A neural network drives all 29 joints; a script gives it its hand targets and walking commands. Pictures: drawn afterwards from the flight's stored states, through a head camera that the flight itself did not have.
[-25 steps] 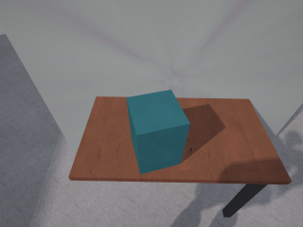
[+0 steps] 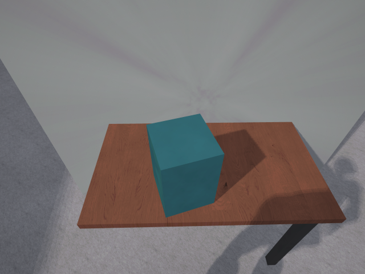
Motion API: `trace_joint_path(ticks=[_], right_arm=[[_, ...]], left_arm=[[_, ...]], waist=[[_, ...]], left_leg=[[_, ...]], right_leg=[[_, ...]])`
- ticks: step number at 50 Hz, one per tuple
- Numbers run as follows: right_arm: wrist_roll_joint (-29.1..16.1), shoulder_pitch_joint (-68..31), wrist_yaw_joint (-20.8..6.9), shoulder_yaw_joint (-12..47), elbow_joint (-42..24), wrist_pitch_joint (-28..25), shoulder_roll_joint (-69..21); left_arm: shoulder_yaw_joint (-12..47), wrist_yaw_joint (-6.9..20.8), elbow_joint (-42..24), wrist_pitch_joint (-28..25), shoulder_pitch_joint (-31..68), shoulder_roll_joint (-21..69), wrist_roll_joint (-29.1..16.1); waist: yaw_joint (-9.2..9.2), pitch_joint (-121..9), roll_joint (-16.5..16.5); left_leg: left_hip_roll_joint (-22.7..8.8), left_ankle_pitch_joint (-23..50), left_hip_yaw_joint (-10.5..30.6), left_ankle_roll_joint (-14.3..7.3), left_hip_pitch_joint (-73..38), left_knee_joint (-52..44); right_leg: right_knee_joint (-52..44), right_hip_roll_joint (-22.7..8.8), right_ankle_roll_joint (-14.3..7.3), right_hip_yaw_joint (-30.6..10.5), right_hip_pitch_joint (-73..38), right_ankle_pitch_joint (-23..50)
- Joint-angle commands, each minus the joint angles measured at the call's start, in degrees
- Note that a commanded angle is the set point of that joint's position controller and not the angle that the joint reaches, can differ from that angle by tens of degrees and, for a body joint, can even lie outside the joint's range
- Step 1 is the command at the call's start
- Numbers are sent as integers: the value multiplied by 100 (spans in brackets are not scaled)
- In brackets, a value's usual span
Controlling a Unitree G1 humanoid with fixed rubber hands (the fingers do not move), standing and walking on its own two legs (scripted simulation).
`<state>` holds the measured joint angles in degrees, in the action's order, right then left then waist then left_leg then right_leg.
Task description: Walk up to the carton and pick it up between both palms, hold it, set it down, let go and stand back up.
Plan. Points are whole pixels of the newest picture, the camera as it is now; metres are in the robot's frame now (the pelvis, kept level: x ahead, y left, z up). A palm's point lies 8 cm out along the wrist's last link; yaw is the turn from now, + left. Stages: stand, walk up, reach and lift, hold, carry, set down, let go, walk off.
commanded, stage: walk up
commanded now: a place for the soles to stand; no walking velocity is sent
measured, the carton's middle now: (182, 166) +0.46 +0.02 -0.06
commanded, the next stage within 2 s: stand in 0.38 s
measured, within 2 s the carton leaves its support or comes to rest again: neither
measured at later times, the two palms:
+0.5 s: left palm out of the picture +0.06 +0.24 -0.12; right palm out of the picture +0.05 -0.28 -0.11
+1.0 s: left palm out of the picture +0.11 +0.23 -0.11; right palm out of the picture +0.03 -0.28 -0.11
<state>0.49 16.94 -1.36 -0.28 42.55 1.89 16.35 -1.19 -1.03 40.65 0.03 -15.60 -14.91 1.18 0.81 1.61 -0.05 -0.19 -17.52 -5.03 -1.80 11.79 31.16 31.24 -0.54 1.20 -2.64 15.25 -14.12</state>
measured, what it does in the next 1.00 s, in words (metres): stands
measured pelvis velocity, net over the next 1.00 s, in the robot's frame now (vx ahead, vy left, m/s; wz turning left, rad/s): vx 0.00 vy -0.01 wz -0.09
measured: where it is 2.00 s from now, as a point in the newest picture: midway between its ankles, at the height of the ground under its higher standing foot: outside the picture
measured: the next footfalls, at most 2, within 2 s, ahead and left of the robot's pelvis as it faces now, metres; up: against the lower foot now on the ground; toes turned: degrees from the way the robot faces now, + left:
none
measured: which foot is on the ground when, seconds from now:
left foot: down 0.00-1.00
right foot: down 0.00-1.00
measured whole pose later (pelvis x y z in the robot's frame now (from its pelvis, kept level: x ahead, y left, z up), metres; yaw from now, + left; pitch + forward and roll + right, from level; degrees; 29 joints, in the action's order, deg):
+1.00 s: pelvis +0.00 -0.01 +0.00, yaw -5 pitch -2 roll +1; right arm 0.2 19.4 0.0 -0.6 44.9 1.2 15.7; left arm -0.9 -0.7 46.4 0.3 -14.8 -14.4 0.7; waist 0.8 1.9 -0.7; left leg -2.9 -18.1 -9.1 -0.4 10.1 30.0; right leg 31.3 2.6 0.0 -6.5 16.0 -13.5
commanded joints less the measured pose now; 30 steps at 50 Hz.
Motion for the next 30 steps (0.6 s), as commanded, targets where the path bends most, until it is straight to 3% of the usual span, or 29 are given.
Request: trace_joint_path(ticks=[1,4,5,6,9,12,14,15,17,18,22,23,26,27,30], right_arm=[[-22,161,31,-292,-482,-101,927],[-3,61,30,-295,-494,-85,943],[-3,47,28,-282,-466,-79,865],[-15,132,62,-262,-498,-149,791],[-1,-19,92,-294,-486,-194,891],[-13,62,104,-286,-452,-222,843],[-5,80,101,-264,-415,-221,763],[-7,101,93,-273,-415,-221,806],[-26,230,101,-296,-381,-220,828],[-17,184,115,-301,-365,-224,819],[-17,256,136,-288,-334,-190,756],[-15,259,140,-273,-323,-183,733],[-36,420,148,-273,-252,-197,723],[-39,399,153,-277,-239,-199,733],[-30,394,173,-277,-248,-225,715]], left_arm=[[-264,-33,-448,-98,-52,-883,5],[-212,-45,-408,-93,-83,-747,-1],[-214,-50,-385,-91,-126,-760,5],[-200,0,-262,-53,-156,-675,-48],[-161,32,-192,-64,-225,-644,-39],[-180,54,-103,-92,-211,-735,-32],[-159,36,-23,-123,-259,-730,-38],[-153,44,-10,-135,-269,-742,-35],[-151,32,18,-139,-161,-798,-50],[-156,21,32,-136,-254,-774,-47],[-142,6,66,-113,-217,-798,-70],[-145,1,78,-111,-266,-732,-64],[-153,-2,142,-100,-277,-838,-63],[-171,0,123,-111,-305,-859,-78],[-172,-4,90,-109,-174,-841,-63]], waist=[[0,-149,98],[-28,113,166],[-10,66,54],[-88,74,40],[-136,182,154],[-121,153,135],[-125,80,116],[-92,-14,-87],[-26,18,-60],[-82,-61,-29],[9,38,-234],[-21,21,-82],[-14,-17,-283],[-36,-47,-110],[6,-12,-221]], left_leg=[[-665,831,850,-186,18,-762],[-735,374,906,-277,236,-885],[-742,290,900,-260,253,-932],[-895,20,1077,-255,238,-1171],[-971,-507,1072,-251,429,-1350],[-872,-127,871,-129,277,-1276],[-771,-123,697,-174,122,-1083],[-745,-32,704,-171,-4,-1005],[-750,11,679,-179,-105,-980],[-767,-34,673,-213,-118,-923],[-687,80,521,-168,-197,-812],[-689,55,509,-159,-231,-793],[-673,92,533,-130,-215,-727],[-668,133,494,-108,-342,-725],[-706,251,510,-125,-242,-711]], right_leg=[[-377,-446,-370,-542,7,768],[-370,-325,-322,-491,90,439],[-347,-325,-319,-488,55,340],[-377,-212,-284,-425,123,179],[-410,-185,-229,-439,-7,181],[-471,-250,-210,-521,-40,521],[-567,-274,-261,-627,31,569],[-565,-292,-290,-631,82,610],[-604,-281,-297,-692,223,568],[-633,-270,-287,-685,182,550],[-675,-314,-307,-841,356,722],[-764,-359,-333,-983,452,477],[-815,-381,-352,-1065,439,438],[-871,-424,-353,-1120,441,419],[-778,-344,-338,-1039,384,661]])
